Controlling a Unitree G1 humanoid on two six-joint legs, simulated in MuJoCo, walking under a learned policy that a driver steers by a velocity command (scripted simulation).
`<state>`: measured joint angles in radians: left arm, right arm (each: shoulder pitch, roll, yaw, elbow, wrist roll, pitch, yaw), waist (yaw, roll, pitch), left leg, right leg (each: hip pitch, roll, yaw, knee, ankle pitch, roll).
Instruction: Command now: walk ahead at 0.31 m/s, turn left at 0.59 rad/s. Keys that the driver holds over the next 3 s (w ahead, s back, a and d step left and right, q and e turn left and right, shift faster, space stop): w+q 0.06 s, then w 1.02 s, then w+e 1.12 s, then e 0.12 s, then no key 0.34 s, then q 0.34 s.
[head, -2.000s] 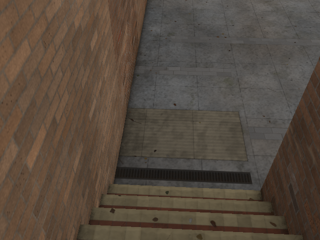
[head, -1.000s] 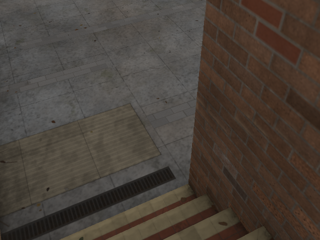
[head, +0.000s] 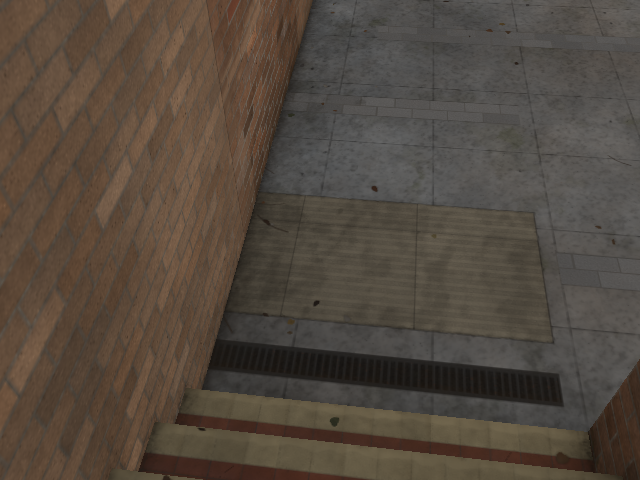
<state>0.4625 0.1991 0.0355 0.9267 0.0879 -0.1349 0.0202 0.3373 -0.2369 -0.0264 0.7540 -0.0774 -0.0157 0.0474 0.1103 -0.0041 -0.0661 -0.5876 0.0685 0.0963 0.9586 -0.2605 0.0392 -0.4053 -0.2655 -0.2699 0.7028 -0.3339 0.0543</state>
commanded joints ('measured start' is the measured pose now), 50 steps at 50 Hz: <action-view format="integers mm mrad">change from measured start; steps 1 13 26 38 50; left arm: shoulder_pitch -81 -187 -281 -72 94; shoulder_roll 237 85 88 -2 165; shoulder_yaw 76 -30 -54 -60 7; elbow -90 -98 -83 94 140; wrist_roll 8 3 -2 4 -78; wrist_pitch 9 48 67 -21 93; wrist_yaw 2 -117 -98 -21 17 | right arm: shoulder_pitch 69 155 195 19 254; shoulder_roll -91 -19 -26 75 -139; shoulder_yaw -78 30 50 86 -12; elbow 2 230 261 188 271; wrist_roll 38 -12 23 -48 134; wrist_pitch -79 -154 -75 -56 -43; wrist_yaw -38 -44 -24 110 -51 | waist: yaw -105 -143 -179 -150 -182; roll -39 38 10 -51 -6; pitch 37 80 198 102 52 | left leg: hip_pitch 397 -53 237 5 649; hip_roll -112 39 34 59 33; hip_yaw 52 -250 -547 -141 -101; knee -336 -366 127 145 -658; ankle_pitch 68 -155 -93 904 646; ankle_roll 33 215 246 38 43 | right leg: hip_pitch -125 -391 -124 -448 -116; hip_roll -179 169 174 238 236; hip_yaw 197 326 331 313 426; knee -180 262 -466 -145 973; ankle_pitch -551 876 273 143 447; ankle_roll -100 -92 -96 -291 -239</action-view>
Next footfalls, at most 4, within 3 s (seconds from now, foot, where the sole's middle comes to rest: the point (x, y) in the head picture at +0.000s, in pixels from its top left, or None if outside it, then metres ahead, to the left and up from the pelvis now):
0.02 left None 0.06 0.13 -0.76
0.58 right None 0.28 0.00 -0.96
1.00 left None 0.53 0.23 -1.17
1.52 right None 0.75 -0.01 -1.37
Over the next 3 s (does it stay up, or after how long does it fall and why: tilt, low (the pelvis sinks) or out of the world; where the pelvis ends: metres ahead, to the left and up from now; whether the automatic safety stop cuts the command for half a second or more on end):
stays up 1.34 -0.05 -1.03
